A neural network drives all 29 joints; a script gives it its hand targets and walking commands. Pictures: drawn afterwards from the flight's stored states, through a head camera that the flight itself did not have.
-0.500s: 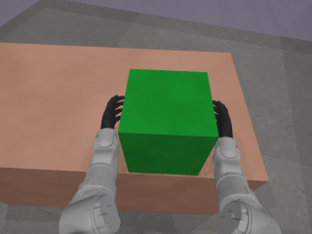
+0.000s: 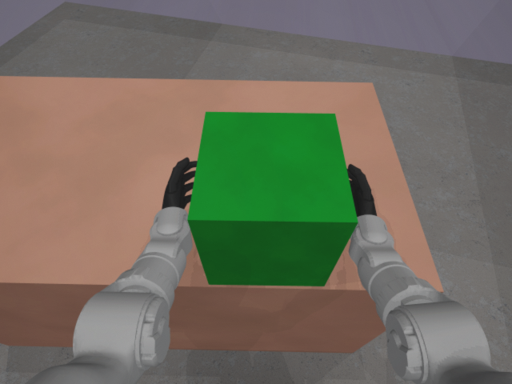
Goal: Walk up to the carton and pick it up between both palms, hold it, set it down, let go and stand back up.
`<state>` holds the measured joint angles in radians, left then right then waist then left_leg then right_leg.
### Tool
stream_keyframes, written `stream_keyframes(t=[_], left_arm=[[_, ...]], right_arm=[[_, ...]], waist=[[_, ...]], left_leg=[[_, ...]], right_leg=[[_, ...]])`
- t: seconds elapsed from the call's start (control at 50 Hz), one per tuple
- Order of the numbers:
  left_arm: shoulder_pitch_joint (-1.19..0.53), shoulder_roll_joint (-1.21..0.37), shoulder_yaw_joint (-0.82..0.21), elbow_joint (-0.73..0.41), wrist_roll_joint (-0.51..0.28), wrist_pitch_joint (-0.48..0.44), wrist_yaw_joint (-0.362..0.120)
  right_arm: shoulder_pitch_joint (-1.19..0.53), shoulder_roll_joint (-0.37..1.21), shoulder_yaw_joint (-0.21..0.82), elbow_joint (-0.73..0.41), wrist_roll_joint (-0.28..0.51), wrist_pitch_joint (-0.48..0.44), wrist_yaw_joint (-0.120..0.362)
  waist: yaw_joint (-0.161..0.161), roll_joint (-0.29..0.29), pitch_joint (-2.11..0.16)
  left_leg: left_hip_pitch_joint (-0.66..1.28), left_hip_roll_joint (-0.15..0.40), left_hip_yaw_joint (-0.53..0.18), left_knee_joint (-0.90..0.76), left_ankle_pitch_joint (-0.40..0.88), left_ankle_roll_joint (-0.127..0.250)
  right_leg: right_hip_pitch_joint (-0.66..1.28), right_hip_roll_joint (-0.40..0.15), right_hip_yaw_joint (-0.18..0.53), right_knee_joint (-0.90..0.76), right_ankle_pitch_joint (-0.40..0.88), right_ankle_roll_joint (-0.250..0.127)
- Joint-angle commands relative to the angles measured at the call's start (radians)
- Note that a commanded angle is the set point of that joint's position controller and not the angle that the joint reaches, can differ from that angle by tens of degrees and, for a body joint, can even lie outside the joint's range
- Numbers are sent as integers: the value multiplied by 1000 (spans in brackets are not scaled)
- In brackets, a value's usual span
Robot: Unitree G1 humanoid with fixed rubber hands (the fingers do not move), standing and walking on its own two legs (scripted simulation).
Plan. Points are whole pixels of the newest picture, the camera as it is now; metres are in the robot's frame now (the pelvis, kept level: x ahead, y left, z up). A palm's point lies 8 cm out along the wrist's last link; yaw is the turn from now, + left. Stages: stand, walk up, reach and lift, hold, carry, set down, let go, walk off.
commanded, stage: set down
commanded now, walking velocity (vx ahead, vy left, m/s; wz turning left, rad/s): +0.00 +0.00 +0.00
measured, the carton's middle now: (268, 204) +0.42 +0.01 +0.01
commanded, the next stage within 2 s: none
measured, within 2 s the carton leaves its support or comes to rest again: neither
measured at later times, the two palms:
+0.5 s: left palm (149, 179) +0.42 +0.20 +0.08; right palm (404, 176) +0.43 -0.20 +0.08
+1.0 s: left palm (121, 141) +0.41 +0.21 +0.17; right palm (417, 146) +0.42 -0.18 +0.16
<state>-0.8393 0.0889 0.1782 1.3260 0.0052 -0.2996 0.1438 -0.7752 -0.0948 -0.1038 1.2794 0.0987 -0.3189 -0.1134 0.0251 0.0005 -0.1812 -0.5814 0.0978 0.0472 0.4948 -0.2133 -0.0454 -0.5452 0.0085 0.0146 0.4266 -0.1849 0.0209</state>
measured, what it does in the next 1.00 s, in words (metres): stands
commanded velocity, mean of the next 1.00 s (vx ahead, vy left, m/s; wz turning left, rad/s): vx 0.00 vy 0.00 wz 0.00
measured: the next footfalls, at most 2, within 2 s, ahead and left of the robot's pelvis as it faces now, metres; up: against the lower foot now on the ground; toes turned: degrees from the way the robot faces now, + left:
none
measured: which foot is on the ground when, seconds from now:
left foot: down 0.00-1.00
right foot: down 0.00-1.00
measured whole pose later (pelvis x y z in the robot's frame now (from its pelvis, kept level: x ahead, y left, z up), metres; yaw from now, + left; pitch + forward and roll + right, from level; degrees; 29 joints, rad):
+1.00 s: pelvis -0.02 -0.01 +0.01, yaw +2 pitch +7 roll -1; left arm -0.94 0.31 0.04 0.88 -0.23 0.34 0.07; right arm -0.92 -0.34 0.10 0.99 0.44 0.19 -0.12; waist 0.02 -0.01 -0.10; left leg -0.36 0.09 0.02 0.40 -0.16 -0.06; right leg -0.32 0.01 -0.02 0.37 -0.16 0.01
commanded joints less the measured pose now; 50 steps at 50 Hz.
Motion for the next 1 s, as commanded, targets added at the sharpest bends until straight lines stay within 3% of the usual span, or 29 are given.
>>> stream_keyframes(t=[0.0,0.14,0.26,0.38,0.5,0.6,0.68,0.78,0.84,0.98], left_arm=[[-444,167,-76,-79,-95,-119,-4],[-475,200,-167,-22,-204,-122,-38],[-563,255,-255,-117,-322,-78,-55],[-631,302,-283,-236,-369,8,-60],[-635,341,-247,-312,-330,136,-69],[-616,371,-175,-345,-268,258,-75],[-601,374,-131,-421,-236,359,-75],[-625,378,-111,-536,-230,477,-74],[-621,374,-120,-585,-238,546,-69],[-558,376,-102,-701,-221,628,-81]], right_arm=[[-499,-188,106,-117,116,-88,-4],[-549,-307,195,-36,242,-100,26],[-630,-357,269,-115,345,-32,66],[-700,-401,260,-226,371,58,91],[-700,-426,245,-239,377,149,89],[-705,-426,240,-251,377,226,60],[-706,-426,224,-326,363,289,32],[-724,-420,183,-412,343,381,3],[-711,-417,171,-437,342,434,-4],[-648,-420,128,-505,326,480,-12]], waist=[[16,40,-713],[1,7,-643],[-5,-27,-676],[1,-15,-767],[5,2,-736],[16,-28,-622],[15,-47,-562],[-4,-44,-497],[-11,-22,-460],[-28,23,-437]], left_leg=[[301,-89,33,131,551,-53],[358,-79,15,176,581,-74],[321,-81,10,166,476,-53],[302,-87,7,147,409,-35],[346,-94,2,103,419,-28],[357,-102,12,28,388,-11],[396,-108,19,-19,393,-5],[443,-109,22,-57,339,0],[477,-106,19,-70,310,2],[521,-106,11,-70,347,-4]], right_leg=[[230,66,-55,92,509,2],[76,83,-80,94,431,10],[62,78,-74,100,374,18],[93,66,-63,99,356,14],[160,61,-54,61,396,16],[284,63,-48,15,422,32],[358,68,-52,-14,445,42],[379,70,-61,-46,380,38],[370,69,-67,-63,322,27],[396,63,-71,-61,345,20]])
